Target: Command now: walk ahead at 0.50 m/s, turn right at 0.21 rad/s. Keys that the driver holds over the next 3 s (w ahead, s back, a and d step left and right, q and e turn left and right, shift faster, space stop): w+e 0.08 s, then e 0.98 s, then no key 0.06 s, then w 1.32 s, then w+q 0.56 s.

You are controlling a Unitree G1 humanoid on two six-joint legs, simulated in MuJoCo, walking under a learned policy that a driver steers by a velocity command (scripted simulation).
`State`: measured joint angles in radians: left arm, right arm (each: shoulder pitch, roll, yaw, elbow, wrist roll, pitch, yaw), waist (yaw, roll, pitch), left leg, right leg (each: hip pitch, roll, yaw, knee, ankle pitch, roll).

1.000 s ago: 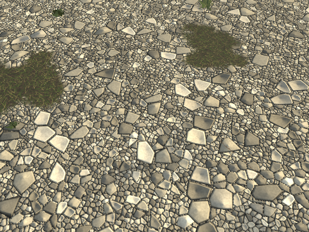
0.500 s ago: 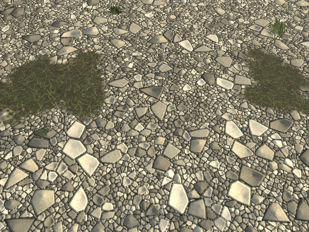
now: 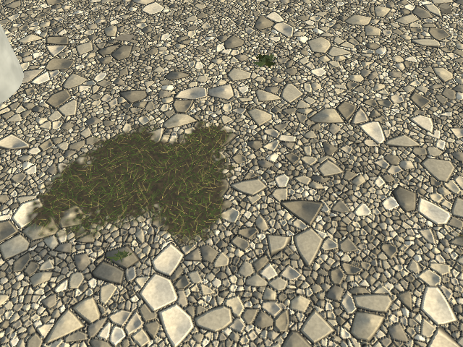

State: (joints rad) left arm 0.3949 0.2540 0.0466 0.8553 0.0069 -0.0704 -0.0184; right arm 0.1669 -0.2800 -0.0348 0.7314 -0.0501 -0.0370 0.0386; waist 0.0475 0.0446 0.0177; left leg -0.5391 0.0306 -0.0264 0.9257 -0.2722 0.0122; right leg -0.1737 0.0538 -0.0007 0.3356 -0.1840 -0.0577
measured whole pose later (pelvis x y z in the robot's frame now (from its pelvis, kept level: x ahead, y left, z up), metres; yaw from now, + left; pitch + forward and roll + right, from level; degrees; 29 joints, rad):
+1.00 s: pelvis +0.18 +0.00 -0.01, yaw -34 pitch +1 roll +1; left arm 0.23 0.29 0.07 0.69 0.02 0.05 -0.01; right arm 0.19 -0.28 -0.05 0.71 -0.02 0.06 -0.02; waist 0.02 0.00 0.05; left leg -0.44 -0.01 -0.05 0.84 -0.41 -0.04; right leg -0.31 0.11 0.13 0.46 -0.15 -0.07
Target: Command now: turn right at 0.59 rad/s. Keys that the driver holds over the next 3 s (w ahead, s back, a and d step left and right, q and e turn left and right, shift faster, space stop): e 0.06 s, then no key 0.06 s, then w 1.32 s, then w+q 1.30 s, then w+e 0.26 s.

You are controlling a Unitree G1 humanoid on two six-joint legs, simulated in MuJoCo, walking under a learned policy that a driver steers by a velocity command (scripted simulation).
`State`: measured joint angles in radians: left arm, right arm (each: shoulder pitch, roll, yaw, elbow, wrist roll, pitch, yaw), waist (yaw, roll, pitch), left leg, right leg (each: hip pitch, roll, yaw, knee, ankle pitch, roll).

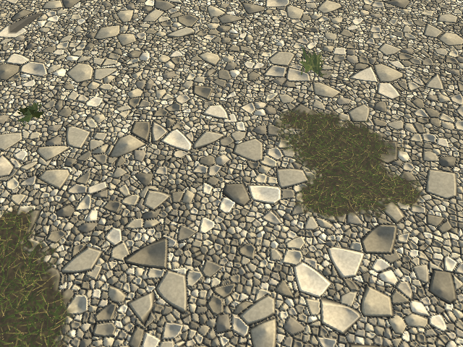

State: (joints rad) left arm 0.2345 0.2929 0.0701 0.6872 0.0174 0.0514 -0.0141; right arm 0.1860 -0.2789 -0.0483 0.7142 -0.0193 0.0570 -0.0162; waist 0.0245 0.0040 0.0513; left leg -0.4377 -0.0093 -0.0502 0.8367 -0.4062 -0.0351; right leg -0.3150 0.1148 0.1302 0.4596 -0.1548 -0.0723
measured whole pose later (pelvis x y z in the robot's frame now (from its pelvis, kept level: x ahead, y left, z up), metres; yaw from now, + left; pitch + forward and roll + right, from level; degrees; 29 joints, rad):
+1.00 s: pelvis +0.28 -0.04 -0.02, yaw -9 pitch +1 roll -1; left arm 0.47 0.24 0.02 0.98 0.02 -0.07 0.00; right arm 0.02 -0.24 -0.02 0.74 -0.03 -0.04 0.04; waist 0.07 0.01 0.05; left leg -0.52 0.01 0.08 0.56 -0.11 0.09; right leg 0.17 0.05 0.00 0.22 -0.41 -0.04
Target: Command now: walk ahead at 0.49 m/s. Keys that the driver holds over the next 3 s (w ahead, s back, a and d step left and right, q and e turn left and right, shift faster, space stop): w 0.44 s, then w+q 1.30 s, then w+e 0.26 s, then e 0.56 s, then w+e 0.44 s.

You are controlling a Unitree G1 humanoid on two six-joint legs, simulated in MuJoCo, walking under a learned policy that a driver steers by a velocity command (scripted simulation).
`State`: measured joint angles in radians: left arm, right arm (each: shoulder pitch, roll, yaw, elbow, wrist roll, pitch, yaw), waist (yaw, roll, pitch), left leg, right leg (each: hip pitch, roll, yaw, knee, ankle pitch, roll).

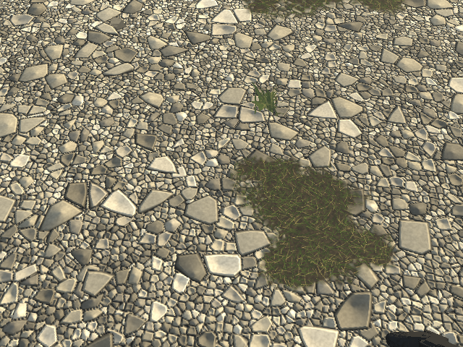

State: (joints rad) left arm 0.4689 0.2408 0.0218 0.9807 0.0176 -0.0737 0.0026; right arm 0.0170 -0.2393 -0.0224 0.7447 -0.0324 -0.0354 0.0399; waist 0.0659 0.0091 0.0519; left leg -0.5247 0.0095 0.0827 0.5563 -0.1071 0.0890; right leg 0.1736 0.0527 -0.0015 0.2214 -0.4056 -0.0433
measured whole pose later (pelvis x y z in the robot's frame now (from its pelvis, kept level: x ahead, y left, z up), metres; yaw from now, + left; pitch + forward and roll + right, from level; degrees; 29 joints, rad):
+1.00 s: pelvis +0.55 +0.01 +0.01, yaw +15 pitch +0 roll -2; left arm 0.40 0.20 0.04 1.00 0.02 -0.10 0.02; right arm 0.06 -0.22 -0.04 0.84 -0.03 0.00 0.06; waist 0.04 0.03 0.07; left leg -0.60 0.07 0.09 0.69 -0.04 0.09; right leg 0.09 0.02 -0.29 0.24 -0.33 -0.02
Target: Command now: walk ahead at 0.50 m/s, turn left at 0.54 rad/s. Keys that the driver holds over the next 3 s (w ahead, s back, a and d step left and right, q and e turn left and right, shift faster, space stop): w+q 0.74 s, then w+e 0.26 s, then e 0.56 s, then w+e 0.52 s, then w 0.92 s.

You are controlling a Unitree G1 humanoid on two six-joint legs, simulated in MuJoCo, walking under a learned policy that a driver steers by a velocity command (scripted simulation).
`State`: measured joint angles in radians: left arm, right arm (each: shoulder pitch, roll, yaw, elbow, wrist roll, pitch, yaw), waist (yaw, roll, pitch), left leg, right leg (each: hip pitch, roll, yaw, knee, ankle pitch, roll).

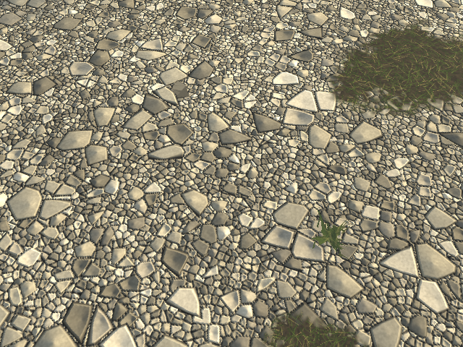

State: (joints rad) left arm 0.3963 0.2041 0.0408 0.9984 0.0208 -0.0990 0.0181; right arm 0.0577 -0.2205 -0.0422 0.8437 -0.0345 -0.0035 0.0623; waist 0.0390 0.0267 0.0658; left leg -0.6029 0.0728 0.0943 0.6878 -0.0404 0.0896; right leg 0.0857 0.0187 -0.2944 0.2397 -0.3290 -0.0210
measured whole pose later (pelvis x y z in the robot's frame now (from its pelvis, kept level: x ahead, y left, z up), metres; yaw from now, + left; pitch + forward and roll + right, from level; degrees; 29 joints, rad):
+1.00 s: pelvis +0.54 +0.11 +0.01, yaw +27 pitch +2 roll -2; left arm 0.44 0.24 0.04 0.92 0.01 -0.07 -0.02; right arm 0.08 -0.25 -0.02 0.75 -0.04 -0.03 0.05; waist 0.08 0.04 0.02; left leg -0.55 0.06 -0.01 0.69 -0.16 0.00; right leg -0.08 0.04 -0.05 0.28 -0.24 -0.03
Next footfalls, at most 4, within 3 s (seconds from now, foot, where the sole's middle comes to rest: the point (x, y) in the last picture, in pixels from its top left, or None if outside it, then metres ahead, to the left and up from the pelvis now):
0.10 left None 0.21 0.08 -0.77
0.64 right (246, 306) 0.57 0.01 -0.77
1.10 left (150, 275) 0.66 0.31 -0.77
1.56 right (219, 252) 0.74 0.10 -0.77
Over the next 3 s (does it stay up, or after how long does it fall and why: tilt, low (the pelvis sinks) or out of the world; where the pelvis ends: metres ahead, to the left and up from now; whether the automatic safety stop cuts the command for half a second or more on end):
stays up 1.24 0.06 -0.02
